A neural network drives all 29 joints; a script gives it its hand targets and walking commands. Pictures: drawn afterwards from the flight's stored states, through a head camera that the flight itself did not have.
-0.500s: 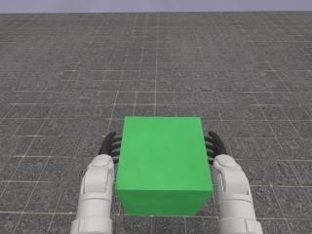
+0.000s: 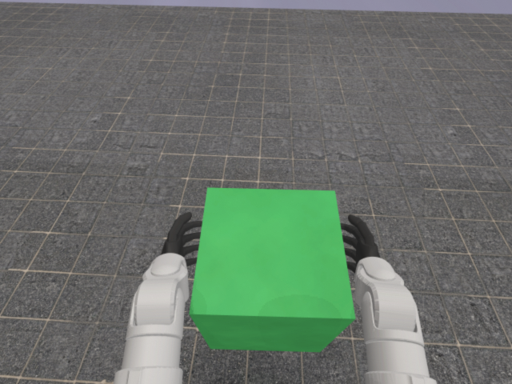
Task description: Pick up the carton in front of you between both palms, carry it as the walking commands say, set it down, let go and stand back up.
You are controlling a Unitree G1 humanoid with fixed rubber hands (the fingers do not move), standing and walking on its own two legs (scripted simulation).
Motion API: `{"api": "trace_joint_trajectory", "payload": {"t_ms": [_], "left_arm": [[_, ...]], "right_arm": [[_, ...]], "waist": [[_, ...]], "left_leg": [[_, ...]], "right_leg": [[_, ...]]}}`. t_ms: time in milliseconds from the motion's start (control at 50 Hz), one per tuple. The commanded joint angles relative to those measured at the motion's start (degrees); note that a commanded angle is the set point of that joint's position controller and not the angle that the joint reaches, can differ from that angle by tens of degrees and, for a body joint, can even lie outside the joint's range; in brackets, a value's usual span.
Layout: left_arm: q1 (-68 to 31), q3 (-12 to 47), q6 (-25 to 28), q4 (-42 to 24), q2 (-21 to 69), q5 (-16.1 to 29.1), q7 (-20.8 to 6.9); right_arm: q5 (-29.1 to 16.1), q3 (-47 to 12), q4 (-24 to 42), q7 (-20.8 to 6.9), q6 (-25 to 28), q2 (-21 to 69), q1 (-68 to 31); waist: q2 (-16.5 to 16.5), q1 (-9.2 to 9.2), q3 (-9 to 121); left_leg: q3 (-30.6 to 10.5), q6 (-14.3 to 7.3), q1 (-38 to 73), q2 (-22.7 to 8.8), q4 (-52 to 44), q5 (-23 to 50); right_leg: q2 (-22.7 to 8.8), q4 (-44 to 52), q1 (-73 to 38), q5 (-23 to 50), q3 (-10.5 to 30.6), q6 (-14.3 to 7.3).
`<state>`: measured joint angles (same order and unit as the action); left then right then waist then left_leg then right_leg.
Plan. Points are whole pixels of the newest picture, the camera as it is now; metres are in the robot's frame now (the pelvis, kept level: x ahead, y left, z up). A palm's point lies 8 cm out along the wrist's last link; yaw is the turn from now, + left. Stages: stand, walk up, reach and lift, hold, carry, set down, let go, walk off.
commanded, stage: carry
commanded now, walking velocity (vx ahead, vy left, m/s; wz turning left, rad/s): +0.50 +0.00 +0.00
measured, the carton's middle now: (267, 276) +0.30 +0.00 -0.03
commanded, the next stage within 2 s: none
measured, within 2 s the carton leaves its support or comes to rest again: neither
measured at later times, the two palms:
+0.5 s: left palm (196, 164) +0.51 +0.15 +0.03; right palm (340, 173) +0.51 -0.15 +0.03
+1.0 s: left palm (186, 159) +0.54 +0.18 +0.02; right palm (324, 161) +0.54 -0.12 +0.02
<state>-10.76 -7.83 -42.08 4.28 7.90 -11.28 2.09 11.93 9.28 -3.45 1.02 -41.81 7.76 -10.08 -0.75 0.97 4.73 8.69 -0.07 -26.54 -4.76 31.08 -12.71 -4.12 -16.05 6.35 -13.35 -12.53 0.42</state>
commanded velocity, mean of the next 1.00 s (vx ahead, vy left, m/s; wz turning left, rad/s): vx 0.01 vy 0.00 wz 0.00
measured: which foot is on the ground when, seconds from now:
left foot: up 0.00-0.04, down 0.06-1.00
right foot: down 0.00-0.08, up 0.10-0.38, down 0.40-1.00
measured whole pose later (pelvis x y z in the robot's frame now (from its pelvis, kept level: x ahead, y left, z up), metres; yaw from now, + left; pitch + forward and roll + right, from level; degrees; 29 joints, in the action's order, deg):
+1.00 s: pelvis +0.25 +0.03 -0.02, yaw +0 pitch +4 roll -1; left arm -11.0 -8.9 -42.0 6.4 7.9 -12.4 1.6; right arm 12.5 9.4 -6.7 1.1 -41.6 7.9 -11.2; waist 1.0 0.5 5.5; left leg 9.2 1.2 -5.8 -3.6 28.4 -24.3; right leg -4.0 -30.7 20.1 -13.7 -12.3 -0.8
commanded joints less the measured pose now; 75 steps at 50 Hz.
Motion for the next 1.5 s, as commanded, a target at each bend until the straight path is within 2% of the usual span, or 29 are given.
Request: {"api": "trace_joint_trajectory", "payload": {"t_ms": [0, 20, 40, 60, 80, 100, 120, 140, 160, 200, 260, 300, 340, 360, 380, 400, 420, 440, 460, 520, 600, 640, 740, 840, 880, 980, 1100, 1220, 1480], "left_arm": [[-23.03, 29.52, 1.43, -1.59, 45.35, 10.77, -11.52], [-23.10, 28.89, 1.43, -1.08, 45.19, 10.25, -11.46], [-23.39, 28.17, 1.33, -0.15, 45.62, 9.68, -11.51], [-23.96, 27.64, 1.15, 0.89, 45.87, 9.10, -11.56], [-24.60, 27.70, 0.93, 2.41, 45.71, 8.93, -11.64], [-24.83, 27.94, 1.27, 1.72, 45.94, 8.96, -11.76], [-25.73, 28.78, 2.04, 1.01, 47.02, 9.47, -12.05], [-26.04, 29.42, 2.89, 0.78, 48.59, 10.26, -12.33], [-26.04, 30.42, 3.75, 0.22, 49.97, 11.08, -12.47], [-25.94, 32.26, 5.20, -1.25, 51.75, 12.22, -12.39], [-24.65, 35.94, 5.83, -5.19, 51.88, 13.31, -11.73], [-25.17, 38.18, 4.95, -8.78, 50.79, 14.35, -11.27], [-24.39, 38.49, 3.25, -10.38, 48.72, 14.67, -10.87], [-23.47, 37.81, 2.38, -9.98, 47.51, 14.39, -10.76], [-22.67, 36.75, 1.49, -9.30, 46.31, 14.03, -10.77], [-22.18, 35.36, 0.59, -8.49, 44.78, 13.65, -10.84], [-21.77, 33.53, 0.00, -7.25, 43.42, 12.90, -10.94], [-19.68, 31.55, -0.19, -5.16, 43.05, 12.07, -11.07], [-18.47, 29.58, -0.08, -2.68, 43.08, 11.16, -11.16], [-18.92, 27.15, 1.45, 0.56, 43.95, 10.01, -11.43], [-22.47, 30.21, 2.61, -2.37, 46.97, 11.50, -11.53], [-23.27, 31.45, 2.54, -3.62, 47.44, 12.09, -11.54], [-23.77, 32.43, 2.24, -4.19, 47.09, 12.49, -11.47], [-22.96, 31.56, 2.02, -3.10, 46.28, 11.77, -11.35], [-23.55, 31.43, 1.96, -2.79, 46.46, 11.78, -11.48], [-24.98, 31.50, 2.17, -2.15, 47.41, 12.12, -11.84], [-25.28, 31.26, 2.29, -1.75, 47.78, 12.02, -11.90], [-26.50, 31.33, 2.22, -1.60, 48.20, 12.18, -12.06], [-28.10, 29.29, 1.91, 1.69, 49.43, 11.10, -12.72]], "right_arm": [[-10.80, -30.45, 0.03, -10.81, 1.51, 45.39, -23.66], [-10.61, -29.82, -0.78, -10.93, 1.61, 45.03, -23.95], [-10.58, -29.25, -2.08, -11.09, 1.61, 45.20, -24.63], [-10.21, -28.61, -3.37, -11.14, 1.56, 44.99, -24.60], [-9.30, -26.53, -5.77, -11.24, 1.72, 44.14, -23.20], [-9.62, -25.95, -6.28, -11.49, 2.30, 44.98, -22.98], [-10.18, -26.44, -6.10, -11.82, 3.01, 46.76, -23.48], [-10.94, -27.66, -5.46, -12.10, 3.72, 48.20, -24.09], [-11.95, -29.18, -4.04, -12.30, 4.45, 49.32, -24.92], [-13.24, -31.55, -1.21, -12.54, 5.70, 50.60, -26.50], [-14.75, -35.16, 2.78, -12.47, 6.27, 50.83, -26.29], [-15.62, -37.05, 5.68, -12.07, 5.35, 49.93, -25.57], [-15.25, -37.08, 7.05, -11.39, 3.61, 47.76, -23.73], [-14.57, -36.35, 6.92, -11.00, 2.66, 46.29, -22.76], [-13.63, -35.34, 6.65, -10.62, 1.75, 44.83, -21.94], [-12.55, -34.07, 6.28, -10.32, 0.87, 43.23, -21.00], [-12.10, -33.61, 5.69, -10.10, -0.06, 42.52, -20.67], [-11.75, -33.60, 5.51, -9.96, -0.68, 42.26, -20.54], [-11.35, -33.00, 4.89, -10.00, -0.85, 42.06, -21.26], [-11.10, -32.15, 2.01, -10.62, 0.45, 43.66, -23.37], [-13.01, -33.95, 2.01, -11.25, 1.87, 46.83, -25.21], [-13.07, -33.75, 1.92, -11.24, 1.96, 47.08, -24.37], [-12.36, -32.40, 1.87, -10.95, 1.81, 46.29, -23.14], [-11.41, -30.92, 0.48, -10.77, 1.72, 45.17, -22.64], [-11.20, -30.57, 0.19, -10.75, 1.75, 45.28, -23.03], [-11.35, -30.81, 0.17, -10.89, 1.92, 46.18, -24.63], [-11.75, -31.36, -0.11, -11.06, 1.99, 46.78, -25.48], [-11.91, -31.52, -0.11, -11.24, 1.89, 47.21, -26.66], [-11.32, -30.32, -3.08, -12.04, 1.60, 48.63, -28.82]], "waist": [[-6.89, -0.15, 10.97], [-5.44, -0.50, 10.91], [-3.10, -0.90, 11.42], [4.95, -1.89, 11.40], [16.33, -2.65, 12.96], [17.19, -2.73, 11.84], [12.62, -2.31, 12.29], [8.63, -2.22, 13.98], [6.46, -2.07, 15.84], [7.20, -1.70, 17.27], [8.28, -1.28, 18.45], [10.52, -1.59, 18.03], [10.51, -1.49, 17.55], [8.85, -1.15, 17.13], [6.97, -1.01, 16.95], [3.38, -1.14, 18.42], [-3.68, -1.33, 20.98], [-8.44, -0.81, 22.10], [-9.65, -0.94, 20.45], [-5.91, -1.03, 18.90], [-0.50, -0.88, 20.95], [0.63, -0.84, 21.44], [0.17, -0.89, 20.14], [3.88, -0.90, 18.34], [4.13, -0.92, 17.37], [2.42, -0.98, 16.99], [3.07, -0.97, 16.06], [1.74, -0.97, 15.31], [1.26, -0.96, 12.50]], "left_leg": [[4.37, 0.32, 8.73, 1.56, -6.59, 5.04], [5.79, 0.31, 13.98, 2.30, -8.19, 3.51], [4.57, -0.29, 21.19, 1.11, -8.87, 1.80], [-7.25, -2.40, 27.64, -6.72, -14.38, -3.35], [-26.89, -8.65, 35.61, -17.89, -18.37, -2.52], [-31.63, -12.52, 38.35, -22.11, -17.87, 11.92], [-27.93, -12.86, 37.49, -21.84, -15.91, 26.74], [-22.39, -11.94, 37.74, -20.21, -14.33, 34.61], [-17.59, -9.88, 37.89, -18.59, -14.68, 35.40], [-9.40, -7.10, 35.76, -14.83, -14.84, 37.07], [-1.75, -6.18, 32.54, -11.65, -12.82, 39.65], [0.89, -5.81, 30.48, -10.61, -11.43, 39.13], [2.85, -4.68, 28.42, -9.01, -8.06, 35.33], [3.94, -3.05, 26.68, -7.62, -5.23, 31.10], [3.40, -1.14, 22.83, -6.93, -3.09, 25.52], [2.93, 0.71, 17.40, -6.13, -0.14, 15.71], [0.81, 1.91, 12.82, -3.45, 0.66, 3.29], [-0.87, 2.48, 10.75, -2.33, -0.13, -4.32], [-1.45, 2.66, 11.56, -1.94, -1.63, -6.62], [-1.74, 2.60, 15.57, -2.16, -7.39, 4.68], [-1.87, 2.91, 20.69, -3.62, -4.11, 22.88], [-1.58, 3.00, 20.41, -3.44, -2.94, 25.38], [-1.72, 2.72, 19.79, -2.52, -5.76, 21.49], [-1.91, 2.05, 24.99, -5.12, -3.54, 38.37], [-1.72, 1.88, 24.09, -5.42, -2.91, 40.02], [-1.75, 1.48, 21.43, -4.95, -2.88, 32.97], [-1.95, 0.29, 20.82, -5.63, -2.35, 29.84], [-2.30, -0.14, 18.12, -4.52, -3.37, 17.61], [-4.16, -1.14, 14.28, -4.26, -6.80, 4.31]], "right_leg": [[-11.03, 3.43, -2.37, -4.76, 5.73, -5.26], [-9.56, -0.67, 0.62, -7.82, 4.15, -4.04], [-7.69, -7.64, 5.43, -7.23, 1.72, -2.25], [-4.42, -20.30, 13.36, -4.43, -1.45, 0.60], [0.94, -33.13, 26.08, -12.50, -0.15, 2.59], [0.17, -40.33, 33.47, -19.69, 4.75, 1.41], [-1.30, -43.91, 34.12, -20.27, 8.25, 0.30], [-2.03, -43.80, 33.55, -18.93, 9.02, -0.21], [-2.69, -40.11, 31.97, -15.64, 9.42, -0.48], [-1.22, -32.41, 27.36, -10.07, 7.39, -0.24], [0.64, -22.57, 20.63, -3.30, 5.16, -0.30], [1.46, -17.38, 16.84, 3.02, 3.33, -0.51], [1.53, -10.64, 12.20, 11.10, 1.73, -0.44], [1.37, -4.66, 8.10, 18.28, 0.80, -0.17], [-0.63, -2.78, 2.19, 23.86, 1.81, -0.14], [-6.27, -5.33, -5.00, 37.05, 6.42, -0.49], [-11.66, -10.62, -11.98, 54.35, 11.62, -4.32], [-13.89, -10.45, -14.49, 52.23, 15.19, -7.60], [-13.29, -8.75, -12.23, 49.11, 15.44, -7.85], [-8.81, -12.09, -10.18, 51.38, 10.38, -5.55], [-7.06, -14.90, -6.47, 50.42, 7.62, -4.41], [-6.59, -15.52, -6.45, 50.52, 6.81, -4.50], [-6.33, -14.95, -6.33, 49.63, 6.69, -4.67], [-3.95, -16.20, 1.58, 33.66, 3.67, -2.87], [-3.48, -16.31, 2.13, 31.10, 3.01, -2.40], [-4.70, -17.03, 0.74, 33.54, 3.95, -2.66], [-4.78, -17.33, 3.31, 24.62, 3.99, -2.39], [-5.72, -15.94, 2.52, 24.87, 5.21, -2.67], [-5.94, -12.25, 3.64, 15.57, 6.52, -2.13]]}}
